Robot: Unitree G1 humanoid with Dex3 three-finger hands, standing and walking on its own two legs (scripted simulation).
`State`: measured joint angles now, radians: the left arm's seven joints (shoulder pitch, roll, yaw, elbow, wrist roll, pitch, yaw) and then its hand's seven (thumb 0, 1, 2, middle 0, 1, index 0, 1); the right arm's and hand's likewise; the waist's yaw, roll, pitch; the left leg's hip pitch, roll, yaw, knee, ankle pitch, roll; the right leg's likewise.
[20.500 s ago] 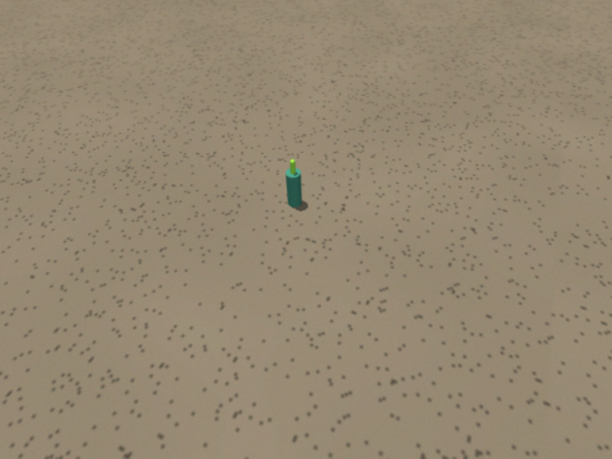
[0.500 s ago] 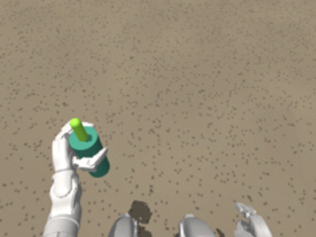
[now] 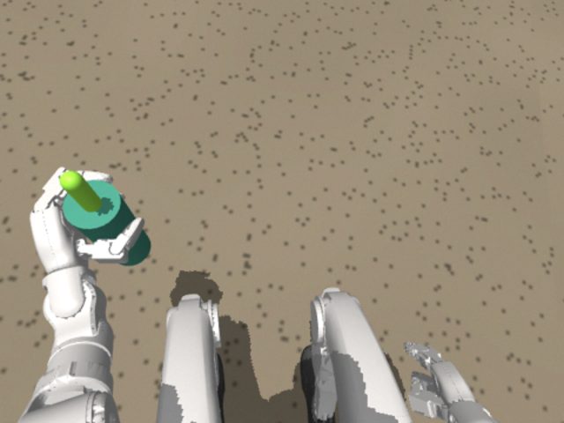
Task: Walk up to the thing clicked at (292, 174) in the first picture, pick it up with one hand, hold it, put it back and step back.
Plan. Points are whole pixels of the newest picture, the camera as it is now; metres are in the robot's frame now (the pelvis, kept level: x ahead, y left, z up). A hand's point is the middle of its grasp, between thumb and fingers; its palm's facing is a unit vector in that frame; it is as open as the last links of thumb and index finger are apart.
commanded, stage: crouch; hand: left
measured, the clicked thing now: (107, 220) +0.40 +0.23 -0.06
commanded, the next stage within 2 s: lower in 0.96 s
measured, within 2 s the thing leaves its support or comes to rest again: neither
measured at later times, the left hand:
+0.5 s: hand (128, 239) +0.41 +0.25 -0.19, palm faces +0.29 -0.96 -0.02, open 9.3 cm
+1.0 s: hand (135, 246) +0.41 +0.25 -0.26, palm faces +0.28 -0.96 -0.02, open 9.3 cm
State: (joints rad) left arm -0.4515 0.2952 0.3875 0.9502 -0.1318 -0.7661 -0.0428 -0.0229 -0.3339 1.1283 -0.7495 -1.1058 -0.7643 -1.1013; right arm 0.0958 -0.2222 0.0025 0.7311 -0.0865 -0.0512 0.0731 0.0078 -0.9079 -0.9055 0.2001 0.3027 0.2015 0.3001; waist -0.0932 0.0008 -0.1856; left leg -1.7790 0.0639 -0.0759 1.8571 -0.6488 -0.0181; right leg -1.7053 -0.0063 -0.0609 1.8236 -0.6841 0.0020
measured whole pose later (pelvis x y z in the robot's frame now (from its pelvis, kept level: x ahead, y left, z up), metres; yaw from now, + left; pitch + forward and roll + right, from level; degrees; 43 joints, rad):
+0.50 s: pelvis -0.03 +0.00 -0.14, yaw -2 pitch +30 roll -5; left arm -0.59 0.42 0.53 1.08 -0.11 -0.76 -0.12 -0.02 -0.33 1.13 -0.75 -1.10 -0.77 -1.10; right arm 0.07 -0.26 0.05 0.76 -0.12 -0.02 0.07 0.01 -0.91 -0.91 0.20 0.30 0.20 0.30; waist -0.14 -0.02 -0.09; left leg -2.17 0.05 -0.12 2.28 -0.65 -0.02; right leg -2.09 0.00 -0.07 2.24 -0.69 0.01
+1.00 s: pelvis -0.03 +0.00 -0.18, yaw -5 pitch +27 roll -8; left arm -0.58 0.49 0.57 1.07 -0.12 -0.77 -0.14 -0.02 -0.33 1.13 -0.74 -1.11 -0.76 -1.11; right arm 0.03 -0.28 0.11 0.74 -0.17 0.01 0.08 0.00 -0.90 -0.90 0.20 0.30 0.20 0.30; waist -0.16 -0.06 0.00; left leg -2.27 0.05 -0.18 2.45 -0.67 -0.03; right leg -2.16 0.02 -0.11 2.38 -0.70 0.01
